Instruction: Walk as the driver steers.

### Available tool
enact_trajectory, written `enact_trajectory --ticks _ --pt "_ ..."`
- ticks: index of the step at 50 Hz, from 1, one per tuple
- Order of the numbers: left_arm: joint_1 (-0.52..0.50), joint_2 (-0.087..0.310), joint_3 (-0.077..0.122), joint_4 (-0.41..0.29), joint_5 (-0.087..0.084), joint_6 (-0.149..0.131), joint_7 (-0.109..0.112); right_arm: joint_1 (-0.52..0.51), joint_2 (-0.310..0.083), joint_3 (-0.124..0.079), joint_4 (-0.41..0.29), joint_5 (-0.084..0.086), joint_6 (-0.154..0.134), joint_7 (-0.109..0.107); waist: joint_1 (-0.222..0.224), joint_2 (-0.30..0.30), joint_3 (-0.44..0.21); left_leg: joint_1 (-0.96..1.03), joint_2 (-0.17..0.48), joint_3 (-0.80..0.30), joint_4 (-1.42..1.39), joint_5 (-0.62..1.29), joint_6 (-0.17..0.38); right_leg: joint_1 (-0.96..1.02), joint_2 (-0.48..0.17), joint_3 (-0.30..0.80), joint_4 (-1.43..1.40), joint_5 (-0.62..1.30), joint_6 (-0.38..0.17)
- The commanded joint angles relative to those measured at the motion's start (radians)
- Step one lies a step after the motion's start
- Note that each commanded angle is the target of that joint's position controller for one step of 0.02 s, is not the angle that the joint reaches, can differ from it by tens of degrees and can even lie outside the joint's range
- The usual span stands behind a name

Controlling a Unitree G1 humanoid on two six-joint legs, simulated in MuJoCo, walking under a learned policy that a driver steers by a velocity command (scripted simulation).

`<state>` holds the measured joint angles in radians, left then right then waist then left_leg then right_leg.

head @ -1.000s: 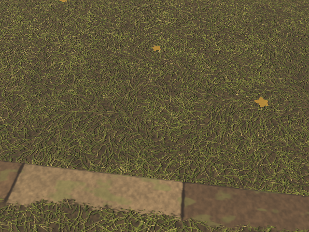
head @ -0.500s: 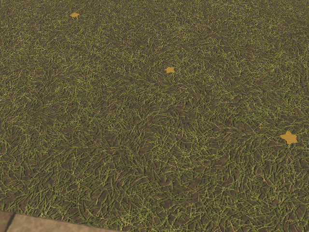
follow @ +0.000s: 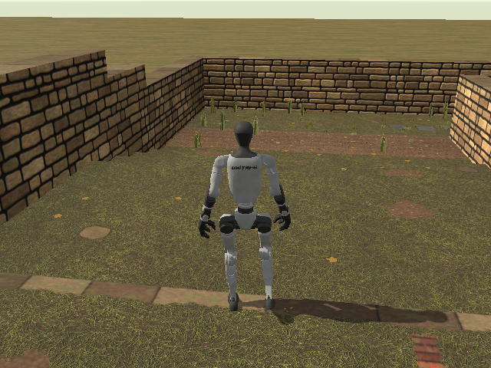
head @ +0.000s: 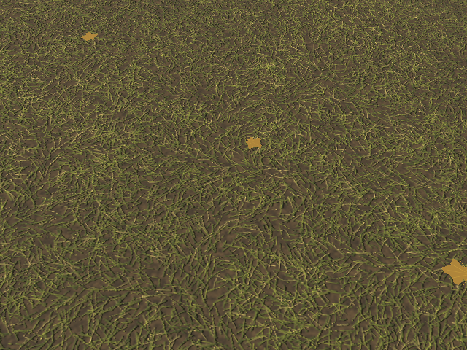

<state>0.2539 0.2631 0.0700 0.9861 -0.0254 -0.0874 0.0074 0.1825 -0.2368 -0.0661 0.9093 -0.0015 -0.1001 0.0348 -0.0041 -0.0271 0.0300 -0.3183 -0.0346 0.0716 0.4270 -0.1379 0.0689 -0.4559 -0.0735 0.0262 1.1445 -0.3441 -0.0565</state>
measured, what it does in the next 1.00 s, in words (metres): goes down: right foot 0.05 m lower, then left foot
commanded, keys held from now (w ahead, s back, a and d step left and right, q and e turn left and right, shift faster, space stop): w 0.68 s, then no key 0.32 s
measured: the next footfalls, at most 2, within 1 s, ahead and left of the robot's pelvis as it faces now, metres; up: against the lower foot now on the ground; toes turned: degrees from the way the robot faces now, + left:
right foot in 0.44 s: +0.41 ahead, -0.18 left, -0.05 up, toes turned -2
left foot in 0.90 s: +0.71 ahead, +0.02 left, -0.05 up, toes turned +1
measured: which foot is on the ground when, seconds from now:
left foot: down 0.00-0.46, up 0.48-0.88, down 0.90-1.00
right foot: up 0.00-0.42, down 0.44-0.94, up 0.96-1.00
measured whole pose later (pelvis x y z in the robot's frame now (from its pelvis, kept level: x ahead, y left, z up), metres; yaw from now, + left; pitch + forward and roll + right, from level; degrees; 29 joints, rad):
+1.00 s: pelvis +0.54 -0.07 -0.06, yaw -1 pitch +2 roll -1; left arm 0.27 0.25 0.04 1.02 -0.01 -0.05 0.01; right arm 0.03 -0.22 -0.04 0.86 -0.02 -0.08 0.02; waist 0.04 -0.01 0.04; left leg -0.47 -0.02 0.04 0.50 -0.06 0.06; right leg -0.24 0.04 0.03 0.97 -0.57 0.01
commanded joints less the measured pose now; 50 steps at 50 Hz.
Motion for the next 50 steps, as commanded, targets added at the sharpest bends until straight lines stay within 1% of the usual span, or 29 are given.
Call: enact_trajectory --ticks 1,4,6,10,16,19,20,21,22,23,24,25,26,27,28,29,30,31,33,37,39,42,44,45,46,47,48,49,50 --pt "0.048 0.051 0.021 -0.040 0.003 0.015 0.008 0.016 -0.106 -0.020 -0.033 0.000 -0.017 -0.003 0.023 0.095 -0.065 0.129 0.268 -0.282 -0.274 0.090 0.173 -0.117 -0.087 0.048 -0.085 0.078 0.002" --pt "-0.041 0.058 0.027 -0.073 0.019 0.018 0.005 0.069 -0.156 -0.035 -0.011 -0.002 -0.016 -0.025 0.011 0.073 -0.037 0.157 0.269 -0.241 -0.314 0.127 0.184 -0.199 -0.092 0.045 -0.227 0.254 0.031" --pt "-0.093 0.070 0.036 -0.088 0.014 0.008 -0.003 0.100 -0.143 -0.031 0.006 0.006 -0.017 -0.035 0.004 0.071 -0.017 0.191 0.244 -0.197 -0.306 0.138 0.159 -0.248 -0.088 0.057 -0.333 0.400 0.036" --pt "-0.221 0.033 0.020 -0.123 0.018 -0.007 -0.018 0.154 -0.144 -0.029 0.036 0.017 -0.012 -0.049 -0.040 0.079 0.019 0.168 0.206 -0.116 -0.278 0.091 0.125 -0.181 -0.048 0.015 -0.551 0.597 0.038" --pt "-0.351 0.044 0.002 -0.179 0.007 -0.013 -0.060 0.224 -0.156 -0.038 0.070 0.023 0.007 -0.064 -0.078 0.073 0.073 0.293 0.278 -0.152 -0.111 0.015 0.116 -0.240 -0.045 0.042 -0.683 0.540 0.015" --pt "-0.327 0.064 0.001 -0.177 -0.002 -0.011 -0.072 0.236 -0.178 -0.048 0.069 0.020 0.027 -0.068 -0.063 0.077 0.060 0.322 0.303 -0.176 -0.012 0.122 0.093 -0.163 -0.028 0.023 -0.696 0.400 -0.001" --pt "-0.286 0.081 0.007 -0.165 -0.003 -0.012 -0.070 0.229 -0.188 -0.052 0.068 0.020 0.033 -0.064 -0.039 0.072 0.033 0.323 0.296 -0.171 0.057 0.226 0.082 -0.086 -0.009 0.000 -0.700 0.334 -0.015" --pt "-0.169 0.109 0.023 -0.129 0.000 -0.017 -0.067 0.211 -0.187 -0.049 0.062 0.022 0.038 -0.057 0.026 0.050 -0.036 0.308 0.254 -0.138 0.202 0.355 0.063 0.081 0.026 -0.041 -0.732 0.328 -0.041" --pt "0.017 0.164 0.047 -0.067 0.008 -0.020 -0.060 0.204 -0.155 -0.036 0.054 0.020 0.036 -0.050 0.102 0.029 -0.151 0.179 0.195 -0.099 0.420 0.342 0.034 0.369 0.020 -0.048 -0.666 0.364 -0.071" --pt "0.169 0.240 0.060 -0.034 0.025 -0.015 -0.048 0.248 -0.073 -0.009 0.041 -0.006 0.025 -0.042 0.113 -0.150 -0.305 -0.079 0.118 -0.033 0.794 -0.106 -0.013 0.676 -0.181 0.172 -0.551 0.507 -0.127" --pt "0.222 0.276 0.063 -0.013 0.014 -0.010 -0.052 0.377 -0.013 0.014 0.048 0.025 -0.009 -0.032 0.075 -0.332 -0.437 -0.401 -0.042 -0.114 1.070 -0.520 -0.067 0.943 -0.362 0.611 -0.665 0.466 -0.323" --pt "0.249 0.227 0.055 -0.001 -0.005 0.000 -0.048 0.269 -0.091 -0.001 0.013 0.061 -0.035 -0.037 0.113 -0.218 -0.397 -0.535 0.019 -0.177 1.079 -0.471 -0.060 0.919 -0.345 0.670 -0.777 0.248 -0.305" --pt "0.159 0.160 0.040 -0.030 0.004 -0.004 -0.039 0.123 -0.138 -0.009 -0.020 0.067 -0.044 -0.043 0.126 -0.133 -0.252 -0.577 0.078 -0.156 1.052 -0.381 -0.041 0.793 -0.298 0.533 -0.796 0.251 -0.251" --pt "0.039 0.127 0.024 -0.069 0.022 -0.009 -0.038 0.073 -0.146 -0.013 -0.028 0.050 -0.037 -0.053 0.086 -0.013 -0.167 -0.523 0.127 -0.129 0.977 -0.280 -0.039 0.612 -0.257 0.419 -0.822 0.341 -0.212" --pt "-0.022 0.112 0.018 -0.082 0.035 -0.015 -0.039 0.070 -0.141 -0.021 -0.029 0.029 -0.025 -0.061 0.044 -0.030 -0.128 -0.463 0.154 -0.133 0.921 -0.232 -0.041 0.482 -0.245 0.373 -0.835 0.438 -0.213" --pt "-0.047 0.070 0.005 -0.078 0.039 -0.023 -0.042 0.098 -0.131 -0.027 -0.021 0.020 -0.011 -0.056 0.006 -0.036 -0.109 -0.380 0.184 -0.161 0.830 -0.160 -0.034 0.388 -0.204 0.301 -0.853 0.498 -0.187" --pt "-0.042 0.066 0.004 -0.069 0.038 -0.027 -0.042 0.115 -0.104 -0.026 -0.020 0.017 0.000 -0.054 -0.009 -0.070 -0.096 -0.345 0.186 -0.153 0.787 -0.149 -0.033 0.347 -0.183 0.257 -0.876 0.537 -0.177" --pt "-0.022 0.079 0.007 -0.056 0.031 -0.026 -0.036 0.108 -0.075 -0.022 -0.025 0.017 0.008 -0.054 -0.017 -0.055 -0.068 -0.335 0.190 -0.140 0.708 -0.124 -0.044 0.307 -0.164 0.204 -0.906 0.556 -0.173" --pt "0.015 0.114 0.016 -0.040 0.031 -0.023 -0.018 0.044 -0.064 -0.019 -0.053 0.007 0.015 -0.054 -0.010 -0.045 -0.044 -0.360 0.184 -0.118 0.585 -0.043 -0.065 0.304 -0.158 0.156 -0.941 0.637 -0.180" --pt "0.032 0.110 0.010 -0.032 0.024 -0.010 0.003 -0.101 -0.035 -0.005 -0.096 0.003 0.009 -0.038 0.019 -0.033 -0.007 -0.254 0.116 -0.053 0.244 0.210 -0.057 0.263 -0.069 0.002 -0.944 0.801 -0.110" --pt "0.085 0.112 0.007 -0.008 0.022 -0.002 0.010 -0.162 -0.035 -0.002 -0.112 0.006 0.007 -0.026 0.046 -0.038 -0.016 -0.198 0.077 -0.033 0.161 0.306 -0.051 0.294 -0.065 -0.014 -0.930 0.809 -0.089" --pt "0.096 0.111 0.006 0.012 0.021 0.017 0.015 -0.184 -0.056 -0.002 -0.120 0.002 0.005 -0.012 0.038 -0.051 -0.024 -0.177 0.058 -0.053 0.094 0.264 -0.022 0.395 -0.098 0.007 -0.858 0.812 -0.086" --pt "0.058 0.127 0.012 0.008 0.019 0.028 0.017 -0.098 -0.103 -0.017 -0.094 -0.009 0.000 -0.009 -0.018 -0.058 -0.070 -0.088 0.035 -0.055 0.056 0.215 0.010 0.455 -0.107 0.027 -0.745 0.897 -0.069" --pt "0.042 0.126 0.012 0.003 0.019 0.032 0.016 -0.010 -0.132 -0.029 -0.062 -0.017 -0.004 -0.012 -0.062 -0.034 -0.115 0.032 0.025 -0.046 -0.004 0.328 0.029 0.456 -0.065 0.009 -0.628 0.907 -0.041" --pt "0.063 0.113 0.006 -0.009 0.033 0.031 0.015 0.080 -0.188 -0.040 -0.042 -0.034 -0.005 -0.017 -0.078 0.038 -0.215 0.258 0.134 -0.143 0.053 0.745 0.070 0.344 -0.002 -0.019 -0.437 0.703 -0.001" --pt "0.236 -0.001 -0.029 0.026 0.042 0.023 0.003 0.115 -0.205 -0.033 -0.037 -0.048 0.008 -0.021 -0.018 0.242 -0.377 0.591 0.398 -0.397 0.116 1.059 0.266 0.073 0.101 -0.026 -0.093 0.057 0.064" --pt "0.261 0.020 -0.029 0.053 0.025 0.026 -0.008 0.130 -0.112 -0.007 -0.029 -0.019 0.021 -0.017 -0.033 0.239 -0.479 0.615 0.445 -0.517 0.073 0.966 0.324 0.015 0.121 0.062 0.036 -0.362 0.085" --pt "0.186 0.096 -0.007 0.032 0.004 0.034 -0.009 0.063 -0.113 -0.003 -0.039 -0.001 0.030 -0.014 -0.032 0.170 -0.377 0.485 0.402 -0.475 0.020 0.701 0.286 -0.037 0.080 0.084 0.079 -0.356 0.088" --pt "0.092 0.105 -0.002 0.007 -0.003 0.051 0.002 -0.027 -0.104 0.002 -0.056 -0.003 0.037 -0.019 -0.020 0.102 -0.257 0.337 0.356 -0.418 -0.033 0.479 0.237 -0.069 0.047 0.055 0.051 -0.304 0.092"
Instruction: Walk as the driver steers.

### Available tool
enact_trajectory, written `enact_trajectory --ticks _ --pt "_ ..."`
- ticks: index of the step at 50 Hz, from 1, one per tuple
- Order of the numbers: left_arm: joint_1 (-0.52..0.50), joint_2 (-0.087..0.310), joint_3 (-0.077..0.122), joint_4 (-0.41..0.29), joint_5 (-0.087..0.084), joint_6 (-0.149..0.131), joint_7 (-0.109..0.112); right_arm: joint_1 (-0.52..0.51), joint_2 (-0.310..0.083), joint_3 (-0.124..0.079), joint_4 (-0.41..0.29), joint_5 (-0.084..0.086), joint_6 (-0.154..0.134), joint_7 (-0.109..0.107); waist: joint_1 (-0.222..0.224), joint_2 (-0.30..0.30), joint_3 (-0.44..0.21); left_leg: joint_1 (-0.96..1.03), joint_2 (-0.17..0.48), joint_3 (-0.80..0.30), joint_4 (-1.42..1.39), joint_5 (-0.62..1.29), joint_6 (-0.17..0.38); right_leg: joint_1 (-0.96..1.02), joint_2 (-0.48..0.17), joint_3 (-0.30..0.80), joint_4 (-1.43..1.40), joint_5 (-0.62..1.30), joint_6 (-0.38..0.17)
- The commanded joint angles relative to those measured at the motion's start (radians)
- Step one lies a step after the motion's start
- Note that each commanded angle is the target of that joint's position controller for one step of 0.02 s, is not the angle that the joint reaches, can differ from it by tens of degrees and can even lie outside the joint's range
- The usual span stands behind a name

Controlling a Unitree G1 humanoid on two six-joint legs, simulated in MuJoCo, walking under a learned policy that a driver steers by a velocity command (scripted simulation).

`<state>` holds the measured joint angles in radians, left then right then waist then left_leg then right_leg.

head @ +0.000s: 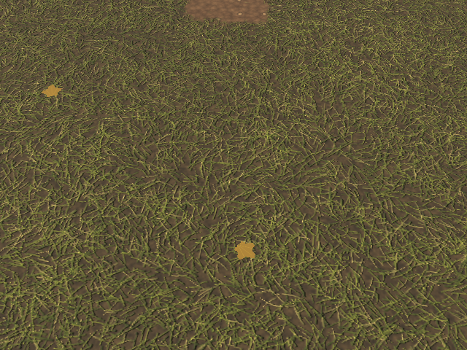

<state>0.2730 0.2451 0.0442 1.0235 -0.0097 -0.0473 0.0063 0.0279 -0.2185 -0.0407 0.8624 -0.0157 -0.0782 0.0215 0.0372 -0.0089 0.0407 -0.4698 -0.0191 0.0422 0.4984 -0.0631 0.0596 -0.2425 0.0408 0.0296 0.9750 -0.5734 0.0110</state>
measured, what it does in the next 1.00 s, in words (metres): walks ahead: right foot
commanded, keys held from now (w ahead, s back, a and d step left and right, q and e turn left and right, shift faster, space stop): no key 0.78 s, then w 0.22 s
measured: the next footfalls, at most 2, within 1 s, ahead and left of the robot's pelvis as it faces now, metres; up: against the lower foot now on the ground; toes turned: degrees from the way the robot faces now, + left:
right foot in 0.20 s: +0.10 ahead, -0.15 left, +0.00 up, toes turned +0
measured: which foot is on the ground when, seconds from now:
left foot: down 0.00-1.00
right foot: up 0.00-0.18, down 0.20-1.00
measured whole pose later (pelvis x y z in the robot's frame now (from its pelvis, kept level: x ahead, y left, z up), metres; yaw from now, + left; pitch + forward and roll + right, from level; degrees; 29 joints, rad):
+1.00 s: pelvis +0.14 -0.01 +0.00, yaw +1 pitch -1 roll +0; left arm 0.35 0.23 0.06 1.09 -0.03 -0.05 0.03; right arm 0.18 -0.23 -0.05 1.08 0.03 -0.05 0.00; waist 0.01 -0.03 0.00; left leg -0.30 0.00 0.07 0.68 -0.41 0.08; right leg -0.10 -0.03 0.00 0.54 -0.43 0.00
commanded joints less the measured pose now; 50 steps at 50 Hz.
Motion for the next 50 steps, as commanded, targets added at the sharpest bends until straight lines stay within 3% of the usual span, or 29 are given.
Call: enact_trajectory --ticks 1,3,5,7,9,10,11,12,13,15,19,24,32,39,40,42,44,46,48,50 --pt "0.033 0.110 0.028 -0.037 -0.010 0.031 0.015 0.057 -0.105 -0.015 -0.019 0.004 0.019 -0.009 -0.037 0.052 -0.172 0.329 0.307 -0.336 -0.162 0.244 0.212 -0.264 -0.094 0.039 0.143 -0.037 0.031" --pt "0.048 0.072 0.023 -0.035 0.005 0.064 0.033 -0.014 -0.118 -0.020 -0.023 -0.014 0.031 -0.016 0.009 0.121 -0.120 0.120 0.237 -0.260 -0.237 0.010 0.156 -0.114 -0.109 0.013 -0.055 0.040 0.034" --pt "0.065 0.046 0.018 -0.021 0.014 0.071 0.041 -0.008 -0.118 -0.022 -0.014 -0.019 0.038 -0.025 0.014 0.148 -0.145 0.075 0.212 -0.219 -0.259 -0.052 0.152 -0.013 -0.093 -0.013 -0.183 0.119 0.028" --pt "0.080 0.045 0.018 -0.006 0.018 0.074 0.036 -0.008 -0.120 -0.021 -0.005 -0.002 0.044 -0.032 0.030 0.133 -0.172 0.052 0.202 -0.199 -0.268 -0.214 0.131 0.083 -0.085 -0.032 -0.315 0.298 0.011" --pt "0.069 0.050 0.021 -0.001 0.040 0.078 0.029 0.001 -0.105 -0.015 0.012 0.011 0.052 -0.037 0.037 0.119 -0.143 -0.007 0.166 -0.175 -0.276 -0.458 0.066 0.153 -0.073 -0.051 -0.405 0.377 -0.014" --pt "0.048 0.062 0.020 -0.013 0.048 0.078 0.029 0.023 -0.093 -0.010 0.027 0.008 0.055 -0.037 0.029 0.097 -0.096 -0.021 0.144 -0.165 -0.271 -0.537 0.022 0.132 -0.098 -0.021 -0.471 0.356 -0.032" --pt "0.022 0.101 0.024 -0.030 0.044 0.076 0.034 0.036 -0.098 -0.012 0.034 0.005 0.059 -0.039 0.008 0.055 -0.035 0.002 0.111 -0.136 -0.230 -0.530 -0.014 0.046 -0.147 0.034 -0.559 0.246 -0.056" --pt "-0.012 0.142 0.032 -0.021 0.029 0.069 0.036 0.066 -0.093 -0.015 0.032 0.008 0.062 -0.045 -0.043 -0.071 0.006 0.114 0.054 -0.070 -0.187 -0.418 -0.036 -0.120 -0.140 0.048 -0.595 0.049 -0.072" --pt "-0.043 0.106 0.024 -0.024 0.025 0.055 0.035 0.069 -0.094 -0.014 0.042 0.001 0.062 -0.050 -0.045 -0.106 0.017 0.214 0.050 -0.062 -0.129 -0.315 -0.043 -0.193 -0.134 0.051 -0.644 0.003 -0.061" --pt "-0.073 0.084 0.019 -0.018 0.026 0.033 0.033 0.105 -0.086 -0.015 0.063 0.001 0.060 -0.055 -0.066 -0.124 0.004 0.285 0.048 -0.047 -0.079 -0.192 -0.027 -0.200 -0.133 0.049 -0.663 0.080 -0.029" --pt "-0.023 0.079 0.016 0.003 0.015 0.015 0.030 0.115 -0.084 -0.015 0.093 0.006 0.058 -0.049 -0.041 -0.037 -0.025 0.262 0.057 -0.050 -0.068 -0.077 -0.009 -0.084 -0.115 0.025 -0.602 0.278 -0.027" --pt "-0.001 0.077 0.012 0.015 0.012 0.020 0.030 0.112 -0.093 -0.017 0.117 0.014 0.060 -0.046 -0.029 0.001 -0.071 0.294 0.063 -0.047 -0.035 0.074 -0.013 -0.013 -0.105 0.005 -0.558 0.453 -0.034" --pt "-0.002 0.067 0.008 0.026 0.011 0.032 0.027 0.116 -0.106 -0.018 0.157 0.019 0.074 -0.054 -0.031 0.008 -0.070 0.316 0.066 -0.048 -0.013 0.137 -0.017 0.018 -0.094 -0.010 -0.544 0.551 -0.035" --pt "-0.005 0.061 0.005 0.035 0.013 0.038 0.028 0.103 -0.109 -0.019 0.181 0.019 0.082 -0.058 -0.035 0.001 -0.050 0.322 0.067 -0.049 -0.019 0.118 -0.021 0.020 -0.088 -0.018 -0.557 0.532 -0.032" --pt "0.018 0.055 0.005 0.049 0.011 0.039 0.029 0.119 -0.098 -0.017 0.195 0.019 0.084 -0.058 -0.033 -0.004 -0.069 0.328 0.052 -0.031 -0.016 0.013 -0.022 0.031 -0.081 -0.025 -0.568 0.423 -0.037" --pt "0.021 0.088 0.017 0.048 -0.001 0.044 0.032 0.115 -0.103 -0.022 0.201 0.029 0.086 -0.057 -0.031 -0.049 -0.014 0.254 0.002 0.019 0.041 -0.337 -0.017 -0.011 -0.094 0.015 -0.602 0.079 -0.085" --pt "0.056 0.125 0.029 0.038 -0.012 0.032 0.034 0.060 -0.097 -0.022 0.176 0.032 0.067 -0.053 -0.004 -0.109 0.083 0.086 -0.013 0.039 0.137 -0.459 -0.016 -0.014 -0.200 0.175 -0.701 -0.186 -0.158" --pt "0.085 0.164 0.043 0.044 -0.019 0.006 0.033 0.012 -0.068 -0.016 0.146 0.042 0.032 -0.039 0.007 -0.174 0.160 -0.039 0.024 0.017 0.265 -0.373 0.004 0.016 -0.353 0.381 -0.784 -0.211 -0.240" --pt "0.060 0.138 0.040 0.031 -0.015 -0.018 0.027 0.036 -0.070 -0.019 0.145 0.047 0.003 -0.023 -0.022 -0.161 0.159 -0.067 0.059 -0.009 0.258 -0.391 0.031 0.060 -0.372 0.366 -0.744 -0.022 -0.238" --pt "-0.014 0.129 0.037 0.005 -0.024 -0.020 0.017 0.168 -0.074 -0.030 0.194 0.053 -0.009 -0.014 -0.099 -0.126 0.109 0.192 0.027 0.034 0.049 -0.313 0.044 -0.039 -0.287 0.214 -0.658 0.104 -0.173"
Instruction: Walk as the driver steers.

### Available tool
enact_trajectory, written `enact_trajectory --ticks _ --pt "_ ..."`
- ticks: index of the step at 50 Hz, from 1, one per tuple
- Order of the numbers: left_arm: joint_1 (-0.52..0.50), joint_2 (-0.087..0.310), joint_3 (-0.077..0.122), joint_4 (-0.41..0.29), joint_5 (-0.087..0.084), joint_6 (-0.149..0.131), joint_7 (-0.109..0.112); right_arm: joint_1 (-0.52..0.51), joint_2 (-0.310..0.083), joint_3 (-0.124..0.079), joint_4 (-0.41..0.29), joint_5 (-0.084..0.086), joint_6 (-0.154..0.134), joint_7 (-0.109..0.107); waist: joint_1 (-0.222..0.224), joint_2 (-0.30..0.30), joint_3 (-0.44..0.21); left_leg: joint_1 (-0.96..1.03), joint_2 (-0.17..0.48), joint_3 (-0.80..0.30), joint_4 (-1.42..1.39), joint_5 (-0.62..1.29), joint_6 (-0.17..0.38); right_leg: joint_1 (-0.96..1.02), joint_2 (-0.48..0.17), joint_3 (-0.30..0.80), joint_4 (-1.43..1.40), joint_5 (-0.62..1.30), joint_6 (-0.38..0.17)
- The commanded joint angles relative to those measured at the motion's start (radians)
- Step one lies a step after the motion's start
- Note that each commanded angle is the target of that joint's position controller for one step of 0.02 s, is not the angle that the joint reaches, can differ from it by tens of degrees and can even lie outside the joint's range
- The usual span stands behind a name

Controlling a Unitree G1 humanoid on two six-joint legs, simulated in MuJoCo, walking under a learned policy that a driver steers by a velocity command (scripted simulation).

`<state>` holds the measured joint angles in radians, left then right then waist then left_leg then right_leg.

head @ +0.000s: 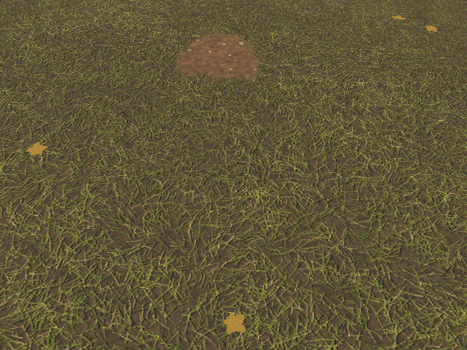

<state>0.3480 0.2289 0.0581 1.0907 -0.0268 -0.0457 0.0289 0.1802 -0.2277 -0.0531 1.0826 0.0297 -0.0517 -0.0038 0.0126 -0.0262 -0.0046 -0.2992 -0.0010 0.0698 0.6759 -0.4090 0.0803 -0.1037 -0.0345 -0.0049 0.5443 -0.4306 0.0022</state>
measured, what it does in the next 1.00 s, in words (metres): walks ahead: right foot, then left foot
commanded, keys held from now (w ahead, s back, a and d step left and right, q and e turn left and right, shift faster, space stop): w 0.18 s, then no key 0.28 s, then e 0.54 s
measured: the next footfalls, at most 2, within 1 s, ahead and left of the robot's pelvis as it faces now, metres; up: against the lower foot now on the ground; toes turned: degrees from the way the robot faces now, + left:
right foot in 0.46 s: +0.34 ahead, -0.10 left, +0.00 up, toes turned -2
left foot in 0.90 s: +0.31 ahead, +0.12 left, +0.00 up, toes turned -13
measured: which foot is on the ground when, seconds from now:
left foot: down 0.00-0.48, up 0.50-0.88, down 0.90-1.00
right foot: down 0.00-0.04, up 0.06-0.44, down 0.46-0.90, up 0.92-1.00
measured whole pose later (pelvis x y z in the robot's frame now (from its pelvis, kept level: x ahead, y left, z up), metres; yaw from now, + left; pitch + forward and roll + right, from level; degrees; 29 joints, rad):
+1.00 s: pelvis +0.23 +0.03 +0.01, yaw -14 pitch +2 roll -2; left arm 0.15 0.31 0.10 0.83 -0.01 0.02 0.04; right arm 0.18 -0.26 -0.07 0.92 -0.03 -0.01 -0.05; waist 0.00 -0.04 0.02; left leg -0.29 0.02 0.00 0.48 -0.22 0.02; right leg -0.57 0.12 0.11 0.92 -0.39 0.00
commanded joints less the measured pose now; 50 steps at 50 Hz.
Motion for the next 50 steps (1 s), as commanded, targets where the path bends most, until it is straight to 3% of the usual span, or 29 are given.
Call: enact_trajectory --ticks 1,2,3,4,5,7,9,12,15,19,21,22,23,24,25,26,27,28,29,32,34,37,41,44,45,46,47,48,50 --pt "-0.130 0.143 0.022 -0.083 -0.004 -0.023 -0.009 0.121 -0.095 -0.035 0.018 0.001 -0.035 0.011 -0.116 -0.067 0.110 0.211 -0.008 -0.014 -0.170 0.110 0.022 -0.274 -0.140 0.161 -0.121 0.105 -0.125" --pt "-0.166 0.105 0.011 -0.114 0.001 -0.030 -0.010 0.255 -0.177 -0.060 0.046 -0.005 -0.038 0.008 -0.159 0.135 0.056 0.366 0.149 -0.290 -0.311 0.049 0.085 -0.414 -0.014 0.000 0.209 0.226 -0.053" --pt "-0.164 0.052 0.000 -0.152 0.004 -0.047 -0.005 0.370 -0.252 -0.071 0.066 -0.010 -0.045 0.023 -0.175 0.371 -0.022 0.508 0.364 -0.739 -0.495 -0.001 0.226 -0.614 0.098 -0.018 0.522 -0.086 -0.013" --pt "-0.178 0.093 0.011 -0.156 -0.016 -0.058 -0.008 0.295 -0.172 -0.038 0.050 -0.023 -0.060 0.025 -0.124 0.230 0.019 0.473 0.401 -0.778 -0.489 -0.028 0.232 -0.703 0.041 0.094 0.688 -0.122 -0.036" --pt "-0.168 0.096 0.013 -0.149 -0.028 -0.066 -0.017 0.220 -0.120 -0.022 0.023 -0.021 -0.069 0.025 -0.088 0.161 0.068 0.431 0.369 -0.649 -0.471 0.019 0.194 -0.741 -0.007 0.105 0.735 -0.032 -0.065" --pt "-0.163 0.100 0.023 -0.135 -0.014 -0.069 -0.019 0.152 -0.095 -0.005 -0.007 -0.023 -0.073 0.032 -0.050 0.084 0.086 0.365 0.291 -0.434 -0.483 0.184 0.128 -0.712 -0.074 0.078 0.649 0.145 -0.086" --pt "-0.166 0.095 0.032 -0.135 -0.004 -0.058 -0.027 0.184 -0.069 0.008 -0.002 -0.031 -0.061 0.026 -0.041 0.113 0.067 0.331 0.231 -0.294 -0.497 0.361 0.093 -0.636 -0.091 0.043 0.557 0.216 -0.074" --pt "-0.239 0.052 0.025 -0.167 0.007 -0.039 -0.027 0.208 -0.109 0.010 -0.002 -0.039 -0.044 0.000 -0.034 0.090 0.083 0.284 0.209 -0.180 -0.484 0.735 0.094 -0.605 -0.063 -0.011 0.405 0.264 -0.022" --pt "-0.357 0.014 0.003 -0.210 0.008 -0.032 -0.031 0.201 -0.132 0.011 -0.011 -0.043 -0.026 -0.019 -0.053 0.112 0.085 0.183 0.154 -0.076 -0.471 0.842 0.063 -0.458 -0.008 -0.062 0.152 0.388 -0.006" --pt "-0.390 0.053 0.002 -0.226 0.007 -0.022 -0.043 0.225 -0.131 0.007 0.006 -0.028 -0.017 -0.021 -0.045 0.141 0.060 0.227 0.190 -0.082 -0.409 0.879 0.063 -0.361 0.017 -0.043 0.042 0.451 -0.040" --pt "-0.313 0.102 0.018 -0.205 0.017 -0.028 -0.046 0.182 -0.136 0.001 -0.001 -0.024 -0.013 -0.023 0.011 0.146 0.016 0.281 0.205 -0.096 -0.317 0.955 0.044 -0.281 0.035 -0.031 -0.003 0.434 -0.078" --pt "-0.231 0.127 0.032 -0.174 0.025 -0.033 -0.045 0.161 -0.135 0.000 -0.006 -0.021 -0.009 -0.024 0.057 0.129 -0.025 0.293 0.180 -0.086 -0.221 0.986 0.024 -0.181 0.057 -0.045 -0.068 0.494 -0.101" --pt "-0.160 0.172 0.046 -0.153 0.035 -0.037 -0.040 0.190 -0.131 0.001 -0.005 -0.030 -0.009 -0.020 0.078 0.075 -0.086 0.244 0.126 -0.064 -0.083 0.885 -0.013 -0.026 0.011 -0.006 -0.089 0.761 -0.126" --pt "-0.077 0.225 0.052 -0.139 0.053 -0.030 -0.037 0.263 -0.092 0.013 -0.013 -0.062 -0.016 -0.015 0.049 -0.064 -0.230 0.032 0.050 -0.035 0.167 0.443 -0.057 0.277 -0.167 0.176 0.028 1.169 -0.211" --pt "-0.060 0.185 0.031 -0.127 0.056 -0.021 -0.042 0.368 -0.013 0.035 0.010 -0.043 -0.016 -0.010 0.012 -0.241 -0.391 -0.103 -0.057 -0.070 0.458 -0.259 -0.108 0.404 -0.371 0.464 -0.053 1.216 -0.395" --pt "-0.106 0.144 0.017 -0.140 0.029 -0.016 -0.052 0.312 -0.076 0.017 0.007 -0.027 -0.011 -0.006 0.018 -0.137 -0.357 -0.118 -0.025 -0.161 0.550 -0.289 -0.117 0.282 -0.318 0.494 -0.133 0.904 -0.377" --pt "-0.226 0.154 0.018 -0.178 0.012 -0.015 -0.048 0.185 -0.099 0.009 -0.044 -0.011 -0.005 -0.014 0.012 -0.104 -0.190 -0.219 -0.009 -0.127 0.591 -0.243 -0.121 0.142 -0.276 0.428 -0.189 0.683 -0.335" --pt "-0.289 0.158 0.017 -0.203 0.015 -0.012 -0.043 0.120 -0.111 0.001 -0.063 -0.013 0.007 -0.029 0.003 -0.036 -0.105 -0.252 0.011 -0.113 0.588 -0.182 -0.121 0.018 -0.243 0.383 -0.238 0.542 -0.301" --pt "-0.317 0.164 0.018 -0.216 0.023 -0.008 -0.039 0.103 -0.120 -0.009 -0.071 -0.022 0.020 -0.043 -0.012 -0.007 -0.063 -0.225 0.031 -0.121 0.547 -0.133 -0.119 -0.098 -0.223 0.350 -0.267 0.458 -0.279" --pt "-0.309 0.167 0.025 -0.230 0.044 0.008 -0.027 0.116 -0.099 -0.020 -0.092 -0.030 0.040 -0.065 -0.043 -0.060 -0.056 -0.124 0.030 -0.115 0.369 -0.072 -0.107 -0.250 -0.153 0.298 -0.313 0.296 -0.256" --pt "-0.284 0.180 0.035 -0.241 0.047 0.015 -0.012 0.090 -0.107 -0.027 -0.109 -0.029 0.046 -0.074 -0.036 -0.097 -0.074 -0.117 0.013 -0.111 0.269 -0.046 -0.110 -0.256 -0.142 0.311 -0.329 0.212 -0.262" --pt "-0.274 0.200 0.047 -0.265 0.034 0.028 0.006 0.034 -0.119 -0.032 -0.139 -0.029 0.049 -0.070 -0.025 -0.113 -0.089 -0.096 -0.003 -0.120 0.166 0.034 -0.117 -0.264 -0.139 0.352 -0.348 0.098 -0.245" --pt "-0.255 0.204 0.054 -0.284 0.022 0.043 0.018 0.006 -0.122 -0.032 -0.160 -0.024 0.039 -0.055 -0.022 -0.111 -0.088 -0.036 -0.027 -0.121 0.026 0.074 -0.118 -0.259 -0.124 0.391 -0.333 0.099 -0.214" --pt "-0.265 0.191 0.051 -0.310 0.005 0.061 0.026 0.098 -0.140 -0.040 -0.143 -0.019 0.029 -0.039 -0.080 -0.099 -0.082 0.149 -0.020 -0.102 -0.242 0.175 -0.078 -0.329 -0.060 0.386 -0.270 0.058 -0.141" --pt "-0.241 0.148 0.041 -0.320 0.001 0.067 0.027 0.151 -0.206 -0.056 -0.142 -0.036 0.030 -0.041 -0.085 0.009 -0.093 0.271 0.140 -0.231 -0.351 0.121 -0.025 -0.449 0.008 0.312 -0.099 -0.025 -0.079" --pt "-0.234 0.093 0.033 -0.357 -0.006 0.061 0.022 0.083 -0.300 -0.076 -0.168 -0.065 0.034 -0.044 -0.027 0.310 -0.057 0.239 0.370 -0.521 -0.441 0.138 0.107 -0.624 0.179 0.096 0.195 -0.116 -0.041" --pt "-0.238 0.181 0.057 -0.354 0.015 0.047 0.017 0.009 -0.240 -0.058 -0.214 -0.099 0.027 -0.047 -0.030 0.283 -0.055 0.126 0.425 -0.578 -0.459 0.238 0.181 -0.598 0.128 0.160 0.386 -0.135 -0.013" --pt "-0.183 0.225 0.078 -0.328 0.009 0.049 0.010 -0.080 -0.196 -0.045 -0.249 -0.091 0.021 -0.055 0.024 0.209 -0.056 0.107 0.376 -0.465 -0.428 0.312 0.150 -0.564 0.121 0.169 0.498 -0.067 -0.009" --pt "-0.114 0.199 0.081 -0.284 0.019 0.071 0.015 -0.132 -0.162 -0.035 -0.277 -0.046 0.017 -0.058 0.037 0.146 -0.045 0.135 0.278 -0.303 -0.390 0.323 0.073 -0.580 0.108 0.137 0.620 0.046 0.025"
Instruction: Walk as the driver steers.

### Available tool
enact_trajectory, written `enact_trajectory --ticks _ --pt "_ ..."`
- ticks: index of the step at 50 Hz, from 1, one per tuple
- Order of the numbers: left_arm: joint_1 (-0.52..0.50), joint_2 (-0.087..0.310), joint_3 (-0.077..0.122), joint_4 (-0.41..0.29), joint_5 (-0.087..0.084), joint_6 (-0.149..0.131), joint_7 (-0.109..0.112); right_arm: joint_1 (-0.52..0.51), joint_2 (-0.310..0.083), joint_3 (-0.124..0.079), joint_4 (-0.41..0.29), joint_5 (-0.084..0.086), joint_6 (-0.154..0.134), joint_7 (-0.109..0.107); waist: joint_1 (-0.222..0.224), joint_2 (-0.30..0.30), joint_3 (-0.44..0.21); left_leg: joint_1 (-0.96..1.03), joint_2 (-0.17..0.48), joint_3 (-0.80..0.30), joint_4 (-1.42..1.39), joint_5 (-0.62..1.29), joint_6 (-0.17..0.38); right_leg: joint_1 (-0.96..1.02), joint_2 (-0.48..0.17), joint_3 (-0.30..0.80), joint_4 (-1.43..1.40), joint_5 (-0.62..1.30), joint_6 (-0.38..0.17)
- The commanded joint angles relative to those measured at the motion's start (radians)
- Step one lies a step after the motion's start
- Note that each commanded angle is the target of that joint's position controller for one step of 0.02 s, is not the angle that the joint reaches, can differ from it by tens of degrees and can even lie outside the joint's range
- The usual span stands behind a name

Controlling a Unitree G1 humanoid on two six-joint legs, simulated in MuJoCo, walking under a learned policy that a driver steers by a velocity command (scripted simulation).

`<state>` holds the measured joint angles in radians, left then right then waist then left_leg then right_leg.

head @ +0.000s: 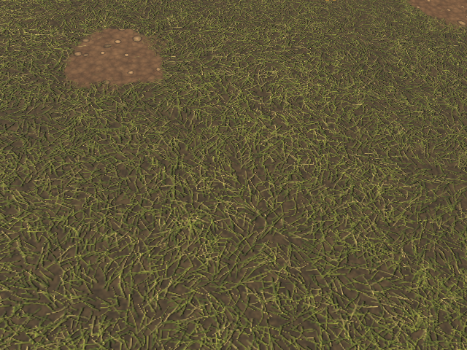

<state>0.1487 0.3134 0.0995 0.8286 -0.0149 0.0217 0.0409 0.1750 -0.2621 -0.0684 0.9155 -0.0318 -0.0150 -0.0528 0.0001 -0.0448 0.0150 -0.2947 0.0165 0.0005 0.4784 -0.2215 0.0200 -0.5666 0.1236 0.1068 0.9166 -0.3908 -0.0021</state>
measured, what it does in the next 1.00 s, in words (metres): walks ahead, turning right: right foot, then left foot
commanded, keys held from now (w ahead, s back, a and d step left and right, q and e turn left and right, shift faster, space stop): e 0.38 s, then no key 0.24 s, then w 0.38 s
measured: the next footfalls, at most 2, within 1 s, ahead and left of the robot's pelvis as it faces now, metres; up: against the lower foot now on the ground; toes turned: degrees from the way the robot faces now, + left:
right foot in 0.36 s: +0.03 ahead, -0.15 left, +0.00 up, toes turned -16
left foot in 0.82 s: +0.10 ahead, +0.05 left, +0.00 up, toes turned -18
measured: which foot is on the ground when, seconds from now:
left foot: down 0.00-0.36, up 0.38-0.80, down 0.82-1.00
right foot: up 0.00-0.34, down 0.36-0.84, up 0.86-1.00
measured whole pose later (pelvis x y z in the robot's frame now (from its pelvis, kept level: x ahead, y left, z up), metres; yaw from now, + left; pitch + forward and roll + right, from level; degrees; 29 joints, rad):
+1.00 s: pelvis +0.09 -0.06 +0.00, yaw -19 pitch +2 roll -1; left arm 0.20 0.30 0.07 0.78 -0.02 -0.06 -0.02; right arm 0.36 -0.25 -0.06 0.87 0.00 -0.09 0.00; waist -0.03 -0.04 -0.02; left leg -0.11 0.00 0.02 0.36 -0.28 0.03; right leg -0.53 -0.02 0.00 0.98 -0.31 -0.04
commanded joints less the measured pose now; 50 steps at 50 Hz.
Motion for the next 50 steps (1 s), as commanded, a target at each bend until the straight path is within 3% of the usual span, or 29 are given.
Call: enact_trajectory --ticks 1,4,8,10,13,16,17,18,19,20,21,22,23,24,26,31,34,37,40,41,42,43,44,45,47,50 --pt "0.083 0.094 0.036 -0.026 0.007 0.012 0.002 -0.112 -0.121 -0.014 -0.110 0.022 -0.018 -0.012 0.037 0.162 -0.047 0.121 0.249 -0.187 -0.191 0.171 0.137 -0.122 -0.058 0.014 0.300 0.029 0.048" --pt "0.006 0.062 0.022 -0.081 -0.008 0.016 -0.003 -0.034 -0.124 -0.010 -0.093 0.016 -0.005 -0.022 -0.010 0.183 -0.023 0.183 0.234 -0.107 -0.196 0.222 0.166 -0.161 -0.090 -0.036 0.240 0.080 0.088" --pt "-0.064 0.034 0.002 -0.145 -0.006 0.014 -0.019 0.017 -0.182 -0.030 -0.089 0.019 0.004 -0.027 -0.052 0.199 -0.053 0.281 0.283 -0.073 -0.183 0.303 0.192 -0.111 -0.148 -0.079 0.048 0.057 0.111" --pt "-0.080 0.025 -0.007 -0.168 -0.006 0.015 -0.032 0.006 -0.207 -0.041 -0.099 0.023 0.006 -0.019 -0.057 0.209 -0.057 0.249 0.294 -0.033 -0.177 0.325 0.193 -0.024 -0.164 -0.116 -0.043 0.035 0.096" --pt "-0.073 0.047 -0.001 -0.183 -0.009 0.024 -0.049 0.000 -0.226 -0.054 -0.109 0.032 0.007 -0.002 -0.052 0.224 -0.061 0.215 0.310 0.006 -0.151 0.360 0.186 0.093 -0.151 -0.171 -0.159 0.031 0.058" --pt "-0.029 0.051 0.010 -0.183 -0.010 0.035 -0.066 -0.024 -0.232 -0.062 -0.113 0.058 0.007 0.009 -0.011 0.217 -0.068 0.202 0.321 0.035 -0.062 0.359 0.134 0.219 -0.130 -0.200 -0.369 0.126 -0.006" --pt "0.016 0.062 0.019 -0.167 -0.009 0.036 -0.065 -0.005 -0.213 -0.059 -0.103 0.062 0.007 0.012 0.009 0.187 -0.082 0.157 0.298 0.074 0.012 0.310 0.086 0.326 -0.108 -0.201 -0.481 0.225 -0.038" --pt "0.083 0.123 0.043 -0.150 -0.009 0.035 -0.052 0.054 -0.168 -0.048 -0.085 0.045 0.006 0.021 0.019 0.059 -0.129 0.025 0.239 0.148 0.186 0.181 0.011 0.524 -0.150 -0.098 -0.541 0.422 -0.083" --pt "0.126 0.257 0.071 -0.163 0.001 0.032 -0.029 0.016 -0.073 -0.014 -0.145 -0.016 0.002 0.033 0.000 -0.274 -0.156 -0.322 0.104 0.202 0.542 -0.429 -0.087 0.732 -0.438 0.285 -0.489 0.912 -0.214" --pt "0.125 0.237 0.054 -0.187 0.032 0.007 -0.040 -0.049 -0.115 -0.024 -0.178 0.005 -0.006 0.032 0.055 -0.199 -0.232 -0.413 0.027 0.027 0.715 -0.514 -0.106 0.658 -0.551 0.404 -0.522 0.910 -0.400" --pt "0.093 0.193 0.041 -0.185 0.037 -0.013 -0.048 -0.087 -0.164 -0.037 -0.179 0.037 -0.002 0.028 0.060 -0.105 -0.188 -0.419 0.049 -0.017 0.773 -0.433 -0.097 0.611 -0.491 0.298 -0.546 0.822 -0.371" --pt "0.034 0.158 0.031 -0.182 0.024 -0.025 -0.042 -0.080 -0.168 -0.041 -0.171 0.044 0.002 0.022 0.027 -0.089 -0.138 -0.425 0.065 -0.030 0.745 -0.338 -0.084 0.566 -0.422 0.208 -0.550 0.727 -0.303" --pt "-0.015 0.121 0.019 -0.187 0.011 -0.026 -0.036 -0.063 -0.169 -0.043 -0.149 0.034 0.009 0.010 0.008 -0.050 -0.123 -0.412 0.079 -0.040 0.710 -0.270 -0.083 0.531 -0.378 0.164 -0.551 0.650 -0.253" --pt "-0.044 0.107 0.010 -0.188 0.006 -0.025 -0.031 -0.041 -0.174 -0.046 -0.144 0.026 0.014 0.004 -0.011 -0.065 -0.111 -0.364 0.073 -0.038 0.696 -0.215 -0.089 0.471 -0.356 0.132 -0.559 0.661 -0.241" --pt "-0.043 0.095 0.000 -0.182 0.020 -0.029 -0.025 0.003 -0.159 -0.045 -0.135 0.026 0.016 0.005 -0.030 -0.069 -0.132 -0.288 0.054 -0.031 0.676 -0.144 -0.094 0.431 -0.338 0.101 -0.574 0.674 -0.247" --pt "-0.044 0.096 -0.009 -0.152 0.024 -0.034 -0.017 -0.031 -0.110 -0.020 -0.150 0.028 0.019 0.009 -0.006 -0.082 -0.101 -0.182 0.060 -0.038 0.381 -0.103 -0.097 0.401 -0.323 0.097 -0.601 0.483 -0.239" --pt "0.011 0.123 -0.005 -0.120 0.016 -0.033 -0.024 -0.057 -0.125 -0.017 -0.161 0.041 0.007 0.027 0.035 -0.110 -0.054 -0.139 0.036 0.005 0.264 -0.130 -0.077 0.359 -0.325 0.170 -0.691 -0.003 -0.245" --pt "0.041 0.138 -0.004 -0.104 0.007 -0.038 -0.028 -0.073 -0.135 -0.018 -0.170 0.054 -0.023 0.043 0.044 -0.094 0.009 -0.145 0.026 0.017 0.170 -0.183 -0.028 0.373 -0.359 0.262 -0.717 -0.165 -0.244" --pt "0.013 0.120 -0.013 -0.104 -0.008 -0.041 -0.029 0.029 -0.102 -0.013 -0.120 0.051 -0.059 0.057 -0.023 -0.045 -0.004 0.076 -0.004 0.053 -0.043 -0.052 0.029 0.293 -0.312 0.223 -0.658 -0.154 -0.209" --pt "-0.003 0.086 -0.024 -0.110 -0.004 -0.045 -0.031 0.096 -0.113 -0.018 -0.096 0.047 -0.067 0.056 -0.051 -0.028 -0.032 0.206 0.026 0.009 -0.064 -0.030 0.047 0.222 -0.274 0.191 -0.599 -0.120 -0.178" --pt "-0.053 0.019 -0.043 -0.132 0.007 -0.055 -0.036 0.204 -0.153 -0.026 -0.073 0.041 -0.072 0.049 -0.091 0.070 -0.058 0.344 0.152 -0.148 -0.113 -0.057 0.091 0.091 -0.198 0.092 -0.400 -0.079 -0.123" --pt "-0.069 -0.007 -0.044 -0.175 0.003 -0.077 -0.039 0.252 -0.259 -0.053 -0.056 0.040 -0.073 0.052 -0.073 0.312 -0.042 0.418 0.312 -0.438 -0.215 -0.218 0.197 -0.120 -0.059 -0.108 -0.168 -0.101 -0.060" --pt "-0.116 0.082 -0.023 -0.185 -0.004 -0.093 -0.039 0.264 -0.223 -0.048 -0.069 0.034 -0.081 0.055 -0.112 0.270 0.018 0.412 0.398 -0.586 -0.286 -0.283 0.273 -0.255 -0.097 -0.072 0.012 -0.218 -0.044" --pt "-0.089 0.098 -0.012 -0.176 -0.019 -0.102 -0.047 0.227 -0.180 -0.034 -0.083 0.032 -0.088 0.050 -0.079 0.203 0.045 0.410 0.376 -0.544 -0.284 -0.326 0.258 -0.309 -0.143 -0.024 0.103 -0.146 -0.052" --pt "-0.063 0.079 -0.013 -0.153 -0.014 -0.104 -0.057 0.173 -0.160 -0.027 -0.103 0.043 -0.090 0.051 -0.053 0.172 0.066 0.407 0.315 -0.428 -0.318 -0.284 0.209 -0.357 -0.191 -0.040 0.127 0.010 -0.053" --pt "-0.089 0.041 -0.019 -0.152 0.001 -0.106 -0.068 0.171 -0.144 -0.019 -0.110 0.035 -0.083 0.049 -0.051 0.151 0.061 0.332 0.238 -0.245 -0.355 -0.006 0.178 -0.270 -0.209 -0.086 0.041 0.182 -0.017"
